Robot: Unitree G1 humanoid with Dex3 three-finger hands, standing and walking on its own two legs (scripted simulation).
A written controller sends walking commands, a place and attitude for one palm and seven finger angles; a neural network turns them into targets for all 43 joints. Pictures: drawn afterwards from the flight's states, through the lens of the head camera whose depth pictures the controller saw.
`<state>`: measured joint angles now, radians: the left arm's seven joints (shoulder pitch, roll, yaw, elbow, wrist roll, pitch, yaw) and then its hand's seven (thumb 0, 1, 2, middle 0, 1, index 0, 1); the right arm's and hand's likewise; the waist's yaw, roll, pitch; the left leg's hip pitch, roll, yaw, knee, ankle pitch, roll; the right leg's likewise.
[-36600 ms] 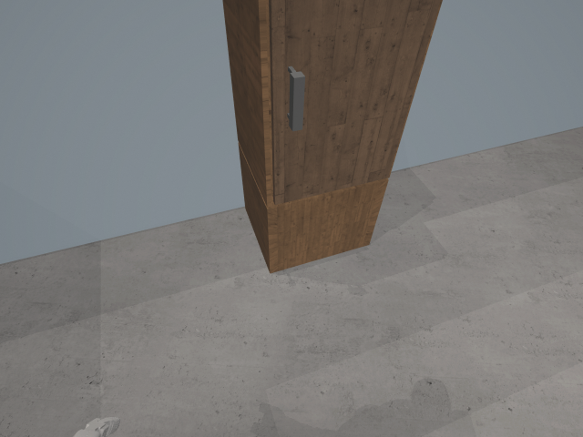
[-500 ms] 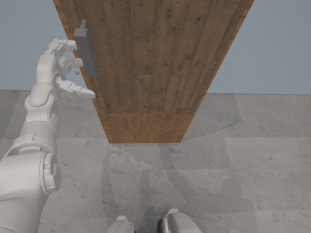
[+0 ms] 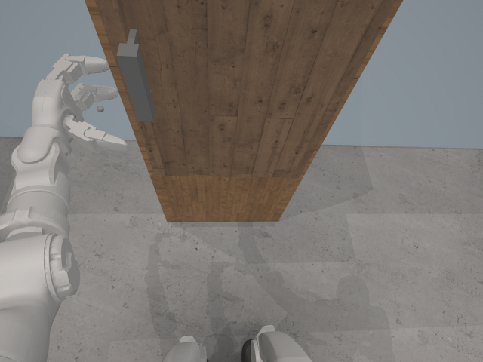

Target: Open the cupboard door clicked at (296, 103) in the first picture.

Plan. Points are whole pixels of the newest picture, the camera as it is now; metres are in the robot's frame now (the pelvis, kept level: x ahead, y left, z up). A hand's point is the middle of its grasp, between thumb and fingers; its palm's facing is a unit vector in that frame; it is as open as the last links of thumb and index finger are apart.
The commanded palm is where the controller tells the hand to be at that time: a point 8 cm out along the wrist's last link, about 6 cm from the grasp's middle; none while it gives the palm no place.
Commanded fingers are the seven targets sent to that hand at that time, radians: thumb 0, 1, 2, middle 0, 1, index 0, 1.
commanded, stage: move the hooked fingers beside the handle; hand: left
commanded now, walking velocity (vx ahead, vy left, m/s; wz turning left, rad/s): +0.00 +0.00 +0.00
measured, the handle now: (140, 77) +0.56 +0.14 +0.09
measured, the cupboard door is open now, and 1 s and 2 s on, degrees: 0 0 0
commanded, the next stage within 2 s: slide the fingers in behind the handle in 1.14 s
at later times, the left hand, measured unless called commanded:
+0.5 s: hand (90, 101) +0.51 +0.21 +0.09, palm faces -0.05 -1.00 +0.00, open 14.0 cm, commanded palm +0.50 +0.25 +0.09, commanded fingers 0.00 -0.50 0.30 -0.30 -1.20 -0.30 -1.20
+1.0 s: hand (93, 103) +0.51 +0.20 +0.09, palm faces -0.06 -1.00 +0.00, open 14.0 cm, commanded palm +0.49 +0.25 +0.09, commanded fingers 0.00 -0.50 0.30 -0.30 -1.20 -0.30 -1.20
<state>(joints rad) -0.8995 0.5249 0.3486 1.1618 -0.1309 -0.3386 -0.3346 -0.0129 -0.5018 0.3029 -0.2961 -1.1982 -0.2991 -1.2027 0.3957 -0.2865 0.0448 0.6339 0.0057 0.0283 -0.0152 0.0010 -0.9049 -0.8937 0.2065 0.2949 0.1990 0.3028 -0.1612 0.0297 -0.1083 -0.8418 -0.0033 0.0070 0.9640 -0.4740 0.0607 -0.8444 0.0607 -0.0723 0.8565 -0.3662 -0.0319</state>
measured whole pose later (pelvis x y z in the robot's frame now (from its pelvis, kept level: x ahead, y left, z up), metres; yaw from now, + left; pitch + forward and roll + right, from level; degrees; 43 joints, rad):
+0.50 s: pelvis +0.00 +0.00 +0.00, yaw -1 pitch +22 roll -4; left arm -0.93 0.59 0.40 1.19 -0.12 -0.33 -0.37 -0.01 -0.50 0.30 -0.30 -1.20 -0.30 -1.20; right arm 0.42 -0.28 0.06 0.63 0.00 0.05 -0.01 0.00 -0.90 -0.89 0.21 0.30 0.20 0.30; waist -0.18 0.03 -0.11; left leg -0.86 0.00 0.01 0.97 -0.48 0.07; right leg -0.87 0.07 -0.06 0.85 -0.37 -0.03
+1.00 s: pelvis +0.00 +0.00 +0.00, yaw +0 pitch +21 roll -4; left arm -0.93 0.57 0.37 1.19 -0.12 -0.32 -0.36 -0.01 -0.50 0.30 -0.30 -1.20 -0.30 -1.20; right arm 0.39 -0.28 0.06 0.62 0.00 0.05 -0.01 0.00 -0.90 -0.89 0.21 0.29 0.20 0.30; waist -0.17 0.03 -0.11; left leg -0.86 0.00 0.00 0.97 -0.48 0.06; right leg -0.86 0.06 -0.07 0.86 -0.37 -0.03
